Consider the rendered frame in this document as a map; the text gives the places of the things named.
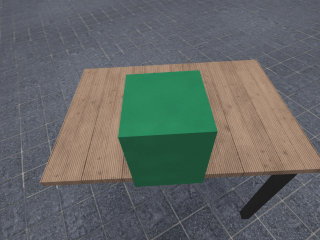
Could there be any table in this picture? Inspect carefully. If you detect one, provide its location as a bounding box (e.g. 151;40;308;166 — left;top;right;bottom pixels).
40;59;320;219

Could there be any carton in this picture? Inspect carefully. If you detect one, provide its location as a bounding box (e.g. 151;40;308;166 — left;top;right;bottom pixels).
118;70;218;187

